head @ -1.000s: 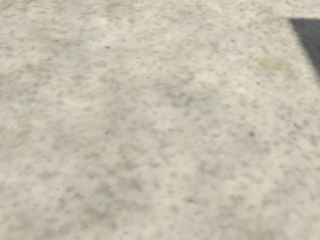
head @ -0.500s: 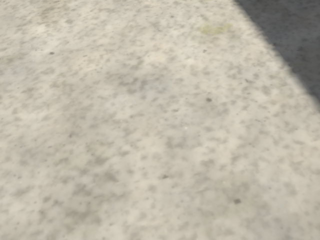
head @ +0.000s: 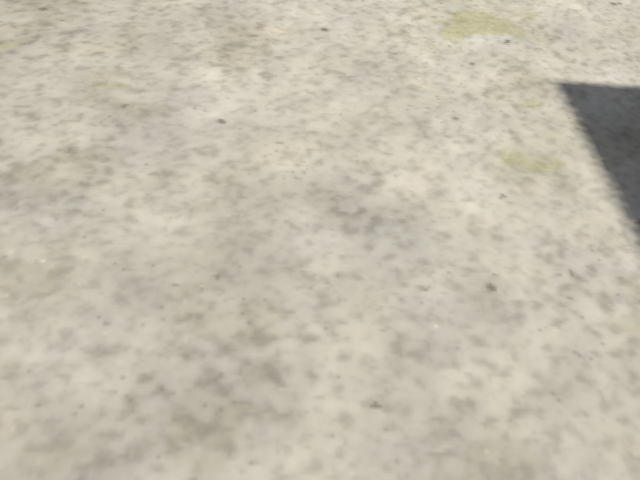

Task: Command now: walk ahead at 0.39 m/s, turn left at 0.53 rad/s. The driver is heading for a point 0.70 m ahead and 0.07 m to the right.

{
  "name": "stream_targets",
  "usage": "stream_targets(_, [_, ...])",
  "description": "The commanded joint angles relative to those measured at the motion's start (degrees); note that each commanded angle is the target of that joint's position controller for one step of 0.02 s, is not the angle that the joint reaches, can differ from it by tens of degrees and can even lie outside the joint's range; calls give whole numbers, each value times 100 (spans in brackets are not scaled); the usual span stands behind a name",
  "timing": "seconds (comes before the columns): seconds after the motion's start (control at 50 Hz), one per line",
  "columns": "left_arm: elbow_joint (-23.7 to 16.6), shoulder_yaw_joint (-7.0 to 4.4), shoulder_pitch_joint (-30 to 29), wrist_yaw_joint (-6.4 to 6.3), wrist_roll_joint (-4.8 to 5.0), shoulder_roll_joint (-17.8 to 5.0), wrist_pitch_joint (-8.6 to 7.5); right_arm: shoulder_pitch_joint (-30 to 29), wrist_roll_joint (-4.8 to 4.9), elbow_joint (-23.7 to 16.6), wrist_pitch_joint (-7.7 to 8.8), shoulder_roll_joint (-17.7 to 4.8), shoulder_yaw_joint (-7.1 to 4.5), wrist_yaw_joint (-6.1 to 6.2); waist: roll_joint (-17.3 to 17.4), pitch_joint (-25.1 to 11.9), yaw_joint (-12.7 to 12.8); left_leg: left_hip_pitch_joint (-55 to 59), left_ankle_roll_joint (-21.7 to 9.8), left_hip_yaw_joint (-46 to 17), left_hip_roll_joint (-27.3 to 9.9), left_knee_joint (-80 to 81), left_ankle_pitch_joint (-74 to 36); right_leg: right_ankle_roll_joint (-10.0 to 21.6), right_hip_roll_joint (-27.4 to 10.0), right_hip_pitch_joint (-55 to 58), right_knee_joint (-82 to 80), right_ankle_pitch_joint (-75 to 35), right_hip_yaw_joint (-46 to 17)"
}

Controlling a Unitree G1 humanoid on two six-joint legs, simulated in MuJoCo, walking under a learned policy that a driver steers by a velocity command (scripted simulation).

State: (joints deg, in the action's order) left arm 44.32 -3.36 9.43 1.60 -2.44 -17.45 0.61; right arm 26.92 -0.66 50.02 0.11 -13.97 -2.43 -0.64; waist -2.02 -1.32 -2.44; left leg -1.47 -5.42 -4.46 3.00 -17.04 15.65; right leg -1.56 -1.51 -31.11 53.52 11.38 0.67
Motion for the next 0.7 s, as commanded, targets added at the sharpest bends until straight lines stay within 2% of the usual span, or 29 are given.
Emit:
stream_targets(0.02, [-432,-81,-669,38,-19,-350,-85,78,44,-218,262,-948,-241,-4,681,772,1,213,-657,-1606,-1212,1125,571,-41,-62,-1432,136,-433,-56])
stream_targets(0.14, [-727,-12,-1550,71,25,-286,-169,639,5,-21,303,-902,-252,66,866,883,-370,479,-775,-1648,-1147,787,-851,-155,27,-1634,-776,-565,33])
stream_targets(0.18, [-790,59,-1739,132,25,-180,-226,699,-2,65,325,-844,-216,111,954,876,-441,533,-727,-1394,-1130,696,-1652,-51,87,-1304,-1330,-633,259])
stream_targets(0.22, [-865,87,-1826,147,46,-175,-262,686,-14,135,359,-862,-189,145,1041,911,-438,523,-622,-1269,-1252,697,-2375,194,123,-804,-1747,-560,424])
stream_targets(0.24, [-841,83,-1651,128,57,-213,-271,552,-18,137,379,-903,-185,157,1078,888,-307,489,-521,-1166,-1305,639,-2796,349,159,-410,-1946,-496,452])
stream_targets(0.26, [-745,55,-1276,83,75,-281,-280,367,-25,128,405,-956,-181,169,1100,770,-76,422,-384,-992,-1312,397,-3737,501,290,205,-2123,-390,491])
stream_targets(0.28, [-575,-6,-732,8,94,-413,-291,306,-45,154,421,-1042,-195,180,1096,462,175,506,-279,-825,-1291,-220,-5024,636,498,883,-2151,-158,544])
stream_targets(0.3, [-288,-75,177,-78,132,-547,-324,252,-71,180,412,-1104,-209,174,960,-67,586,545,-189,-576,-1167,-1298,-5811,790,681,1825,-2394,-86,595])
stream_targets(0.32, [-27,-139,1130,-163,98,-702,-377,198,-63,162,424,-1069,-194,173,791,-619,1024,-155,-110,-370,-990,-2602,-5130,969,285,3182,-2482,-49,164])
stream_targets(0.34, [57,-267,1870,-215,-43,-1275,-402,530,69,-47,449,-539,-63,115,-383,-1478,990,-1667,126,-48,-365,-4615,-2764,1510,-1251,4689,-2753,1636,-2324])
stream_targets(0.36, [233,-287,1789,-129,72,-1298,-348,570,25,-66,489,-620,-96,86,-1301,-1500,727,-2889,209,7,454,-5859,974,1990,-2005,4841,-3913,1269,-4957])
stream_targets(0.38, [150,-240,1087,-63,189,-1010,-342,92,-131,-170,503,-834,-118,90,-651,-545,472,-3420,99,-201,-7,-6211,639,1998,-1794,4101,-3939,1259,-4529])
stream_targets(0.4, [75,-175,734,-39,210,-661,-365,-423,-147,-242,547,-847,-92,48,-36,-87,461,-3439,85,-151,-290,-6029,200,1963,-1593,3404,-3893,676,-3516])
stream_targets(0.42, [112,-114,639,-42,165,-461,-390,-683,-148,-328,570,-755,-65,10,163,205,353,-3330,90,-80,-477,-5649,46,1845,-1267,2836,-3980,38,-2883])
stream_targets(0.44, [221,-67,690,-60,158,-358,-422,-797,-203,-429,533,-723,-55,-19,98,321,218,-3199,158,-69,-600,-5329,35,1755,-1032,2480,-4047,-454,-2518])
stream_targets(0.46, [295,-42,717,-70,160,-311,-458,-782,-236,-443,466,-642,-23,-45,8,296,115,-3041,240,-20,-652,-5105,60,1709,-853,2302,-4105,-830,-2259])
stream_targets(0.48, [348,-53,815,-76,186,-347,-499,-768,-246,-483,412,-588,-2,-65,-96,247,68,-2996,321,53,-658,-4911,86,1739,-776,2236,-4139,-1175,-2117])
stream_targets(0.52, [426,-85,991,-94,229,-450,-534,-1004,-260,-599,333,-514,38,-89,-86,290,57,-3103,493,222,-695,-4444,60,1807,-684,2041,-4262,-1384,-1876])
stream_targets(0.58, [488,-107,1220,-118,249,-493,-507,-2015,-235,-976,303,-415,122,-111,-92,574,253,-3241,728,451,-693,-3266,-637,1693,-459,1756,-4441,-1374,-1646])
stream_targets(0.64, [538,-152,1526,-118,243,-553,-477,-2691,-162,-1188,315,-349,185,-142,-168,466,529,-2960,791,532,-510,-2305,-1411,1437,-317,1930,-4221,-1808,-1566])
stream_targets(0.7, [535,-184,1715,-153,202,-632,-436,-3017,-98,-1332,353,-440,178,-109,-160,334,656,-2742,745,459,-369,-1850,-1479,1296,-447,2353,-3842,-2312,-1801])
